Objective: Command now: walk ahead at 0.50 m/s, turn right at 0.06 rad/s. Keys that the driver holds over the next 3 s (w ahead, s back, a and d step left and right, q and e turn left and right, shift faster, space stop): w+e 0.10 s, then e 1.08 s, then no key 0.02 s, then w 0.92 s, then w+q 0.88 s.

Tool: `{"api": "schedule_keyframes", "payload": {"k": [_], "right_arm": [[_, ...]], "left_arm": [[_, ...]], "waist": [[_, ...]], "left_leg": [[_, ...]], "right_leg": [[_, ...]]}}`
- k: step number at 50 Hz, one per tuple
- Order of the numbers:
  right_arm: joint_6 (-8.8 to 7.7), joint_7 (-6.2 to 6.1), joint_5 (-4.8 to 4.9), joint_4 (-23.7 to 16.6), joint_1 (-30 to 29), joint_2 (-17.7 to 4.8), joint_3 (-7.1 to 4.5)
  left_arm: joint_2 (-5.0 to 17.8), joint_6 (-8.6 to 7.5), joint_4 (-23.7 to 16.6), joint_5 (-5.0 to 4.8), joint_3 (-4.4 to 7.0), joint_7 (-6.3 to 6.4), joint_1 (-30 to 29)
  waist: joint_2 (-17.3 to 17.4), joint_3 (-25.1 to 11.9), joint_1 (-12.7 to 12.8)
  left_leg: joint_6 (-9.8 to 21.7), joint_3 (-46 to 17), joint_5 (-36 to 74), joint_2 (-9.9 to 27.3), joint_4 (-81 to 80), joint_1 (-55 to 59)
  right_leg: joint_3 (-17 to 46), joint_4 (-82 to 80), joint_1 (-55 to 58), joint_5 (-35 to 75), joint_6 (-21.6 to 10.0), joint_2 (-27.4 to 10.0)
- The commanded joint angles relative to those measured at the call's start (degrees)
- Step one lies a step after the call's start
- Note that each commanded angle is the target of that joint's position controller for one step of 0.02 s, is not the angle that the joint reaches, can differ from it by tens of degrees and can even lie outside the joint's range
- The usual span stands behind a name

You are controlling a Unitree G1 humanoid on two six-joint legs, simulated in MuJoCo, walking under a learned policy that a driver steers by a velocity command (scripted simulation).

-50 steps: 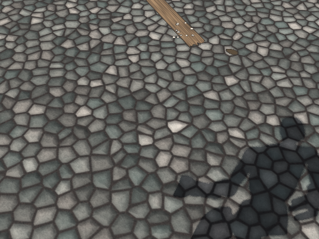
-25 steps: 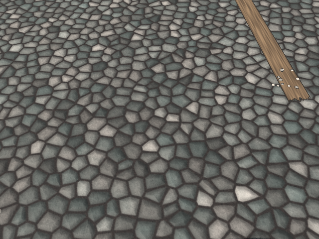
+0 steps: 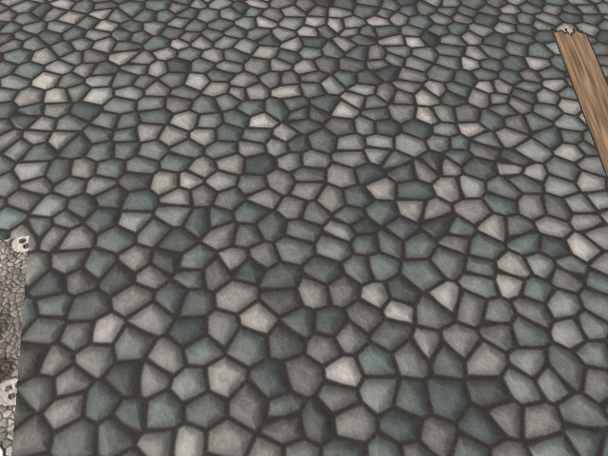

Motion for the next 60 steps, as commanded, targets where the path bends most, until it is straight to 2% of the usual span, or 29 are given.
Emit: {"api": "schedule_keyframes", "payload": {"k": [1,5,9,12,14,15,16,17,18,19,22,25,27,31,35,36,37,38,39,40,42,44,47,53,56,57,58,59,60], "right_arm": [[-1.98,-0.72,-0.26,-2.41,-1.55,-8.22,-2.11],[-2.24,-1.15,-0.39,-0.46,-0.39,-8.90,-2.02],[-1.03,-1.87,-0.17,2.07,1.09,-9.43,-2.11],[0.77,-3.17,0.67,1.89,-0.48,-11.08,-2.72],[1.79,-4.11,0.78,0.98,-2.12,-10.79,-2.53],[1.27,-4.16,-1.03,-0.51,1.67,-8.08,-1.43],[0.43,-2.81,-1.77,-1.43,8.72,-3.32,0.40],[-0.26,-1.72,-0.41,-0.24,5.68,-9.55,-0.66],[-0.15,-1.57,1.33,-2.48,-0.53,-10.12,-0.84],[0.43,-2.13,0.92,-2.79,-2.84,-9.48,-0.72],[2.79,-3.29,-0.18,-2.83,-1.62,-8.37,-0.93],[2.90,-4.08,-0.66,-1.86,-0.47,-6.67,-0.42],[3.14,-4.15,-0.54,-1.76,-1.56,-6.83,-0.48],[3.02,-3.66,-0.05,-3.07,-5.78,-6.58,-0.65],[1.33,-2.76,0.38,-2.88,-4.34,-6.94,-1.39],[1.02,-2.73,0.20,-2.46,-2.81,-8.06,-1.93],[1.18,-3.11,-0.89,-3.00,-2.03,-12.23,-2.91],[2.06,-3.15,-2.77,-2.45,-3.45,-15.82,-3.92],[1.96,-3.23,-2.88,-3.95,-4.82,-12.64,-3.28],[2.00,-3.57,-2.24,-4.72,-6.86,-9.75,-2.50],[2.28,-3.90,-0.49,-5.17,-9.52,-7.82,-1.96],[2.89,-4.23,-0.57,-4.81,-8.74,-7.81,-1.89],[3.74,-4.59,-0.82,-3.91,-6.02,-9.18,-2.66],[3.98,-3.42,0.56,-3.18,-7.21,-12.14,-4.11],[3.73,-3.19,2.05,-2.10,-7.77,-11.14,-4.03],[3.51,-2.91,1.31,-0.96,-4.88,-8.87,-3.53],[3.36,-2.49,-2.30,-3.74,-5.22,-4.62,-1.91],[3.00,-3.08,-1.48,-5.42,-11.37,-7.13,-2.58],[3.21,-3.37,-0.01,-5.13,-12.67,-9.04,-3.15]], "left_arm": [[3.43,0.73,-2.06,0.18,0.82,0.13,1.28],[1.97,0.09,-3.41,-0.47,0.29,-0.89,-4.75],[1.49,-0.49,-5.80,0.22,0.15,-2.51,-8.42],[4.08,-0.44,-6.64,0.84,1.38,-3.77,-4.83],[8.07,-0.40,-4.26,1.01,3.53,-3.25,6.90],[13.63,-0.07,-4.61,1.51,4.71,-2.22,11.44],[15.11,0.16,-6.61,1.49,4.43,-1.73,8.68],[11.20,1.14,-7.81,1.07,3.81,-1.56,9.03],[8.99,1.76,-8.77,0.86,3.18,-1.18,5.51],[7.44,2.41,-8.82,0.24,2.74,-0.86,2.76],[7.37,3.59,-9.96,1.06,2.78,-0.17,-1.57],[9.00,3.91,-10.12,1.12,3.62,0.63,-1.66],[9.41,4.72,-10.42,0.49,3.90,1.34,-2.18],[9.05,6.30,-10.94,0.29,3.95,1.96,-2.68],[8.25,7.07,-11.35,-0.16,3.82,1.91,-2.83],[7.14,7.23,-11.34,-0.43,3.50,1.98,-2.33],[4.08,7.23,-11.44,-0.02,2.64,1.85,0.18],[4.16,6.62,-13.53,-0.35,2.80,1.61,0.13],[9.08,5.95,-12.44,0.69,4.20,1.48,1.00],[10.58,6.21,-10.93,-0.04,5.06,1.39,1.75],[8.35,7.68,-9.33,-0.05,4.84,1.93,3.20],[5.44,8.21,-10.24,-0.52,3.93,1.69,1.60],[3.79,8.00,-12.59,-0.70,3.20,1.26,-2.68],[4.48,8.37,-13.70,-0.47,3.38,-0.22,-2.36],[4.63,8.48,-11.99,-0.34,4.19,-0.54,2.71],[7.25,8.34,-11.73,-0.26,5.13,0.00,4.74],[15.13,8.02,-13.11,0.15,6.70,1.03,5.84],[13.88,6.72,-13.72,2.30,6.03,0.43,6.56],[11.67,5.69,-13.15,2.62,5.25,0.30,4.83]], "waist": [[4.15,-2.16,0.94],[4.48,0.15,-1.97],[4.53,1.03,-3.14],[7.25,-2.77,-0.42],[5.86,-8.94,5.88],[-3.99,-16.32,5.89],[-14.25,-26.43,1.03],[-4.34,-31.62,5.83],[-2.54,-24.55,5.78],[2.93,-15.90,4.10],[-1.08,-8.15,-0.35],[-2.58,-10.66,-0.55],[-2.87,-12.61,-0.05],[-5.61,-10.36,1.46],[-7.44,-9.77,0.39],[-6.52,-9.57,-0.35],[2.29,-10.95,1.06],[19.88,-7.24,3.17],[16.22,-7.77,1.92],[11.39,-7.37,2.36],[8.82,-5.66,2.65],[9.88,-4.62,1.66],[12.47,-6.13,-1.01],[14.23,-7.52,-1.17],[11.83,-7.65,1.96],[4.69,-8.26,2.00],[-15.97,-8.55,0.24],[-12.81,-11.43,5.26],[-7.54,-9.74,4.71]], "left_leg": [[9.62,-7.90,18.22,16.04,-11.55,1.49],[6.15,-1.10,13.79,14.71,-13.60,2.76],[4.38,2.39,27.33,16.40,-8.16,9.16],[2.32,2.62,44.57,17.51,2.20,15.28],[-1.31,5.12,46.73,14.19,20.71,11.87],[-4.87,5.97,21.17,9.80,39.98,-2.30],[-9.20,-0.23,-29.68,-2.09,61.73,-23.15],[-8.07,-9.62,-27.01,1.66,64.99,-24.59],[-7.12,-8.97,-23.29,4.23,62.97,-27.33],[-7.21,-7.34,-20.30,6.22,57.56,-28.21],[-8.00,-5.73,-16.28,7.29,44.96,-19.65],[-9.76,-5.10,-13.06,6.09,36.09,-16.54],[-10.26,-5.78,-8.30,5.71,32.32,-15.19],[-9.94,-6.53,-5.92,4.51,24.40,-13.77],[-7.78,-5.97,-3.33,3.59,8.89,-7.42],[-6.49,-6.72,1.01,5.85,2.41,-2.45],[-2.15,-16.15,3.66,17.58,-0.74,3.70],[7.29,-29.76,13.43,27.14,-3.74,3.15],[10.73,-31.47,15.59,29.69,-3.30,2.14],[8.84,-25.14,16.00,26.47,-1.85,1.41],[5.38,-16.43,15.97,21.38,-0.31,2.18],[5.20,-10.78,17.55,18.86,-0.92,2.33],[6.59,-8.67,19.04,20.29,-0.61,7.55],[6.63,-5.16,19.61,23.29,0.82,5.79],[1.93,-1.20,14.67,21.55,7.56,1.78],[-2.73,3.34,5.91,18.44,15.74,-5.53],[-9.19,7.93,-25.31,10.12,34.56,-23.85],[-9.95,-1.69,-30.34,6.34,44.90,-28.18],[-9.29,-3.85,-26.39,7.75,48.49,-28.35]], "right_leg": [[1.34,-5.96,-2.37,10.19,0.91,-1.69],[-0.03,-20.31,0.07,23.61,-0.35,1.31],[-1.91,-28.30,1.17,24.01,-1.94,4.19],[-4.87,-29.45,4.14,13.50,-4.18,7.75],[-5.46,-34.91,19.00,18.35,-6.91,10.87],[9.03,-31.11,37.05,43.07,-12.47,-0.73],[35.94,-32.05,56.14,54.44,-27.13,-15.80],[33.87,-34.90,55.02,44.72,-25.52,-13.29],[27.03,-36.02,48.91,36.56,-22.53,-10.51],[22.24,-38.64,38.67,31.23,-19.73,-7.69],[17.99,-43.67,19.73,22.71,-17.43,-2.62],[15.94,-42.37,17.63,29.06,-17.29,-1.30],[16.33,-41.89,17.52,22.21,-15.80,-0.32],[20.18,-42.27,16.35,4.49,-13.46,1.52],[24.64,-37.61,19.35,7.69,-11.41,2.26],[23.86,-34.86,17.58,6.02,-9.38,4.25],[18.30,-25.05,12.25,-7.43,-6.03,8.57],[5.90,-14.19,0.99,-19.86,-2.70,17.08],[6.60,-1.14,-0.19,-20.51,-0.42,12.81],[6.53,3.90,0.15,-17.00,0.45,11.97],[4.93,8.82,-1.34,-11.43,2.65,10.79],[1.92,6.60,-1.04,-8.50,3.85,10.03],[-0.07,-2.34,-0.21,-8.07,4.70,8.00],[-4.81,-19.35,12.13,-7.41,1.92,7.09],[-6.51,-35.73,23.06,4.13,-2.47,9.27],[0.04,-39.79,31.66,14.38,-5.00,6.13],[22.50,-38.67,41.18,38.88,-13.20,-10.38],[27.96,-40.12,36.55,38.56,-22.59,-15.20],[22.83,-41.17,34.39,32.51,-21.06,-12.28]]}}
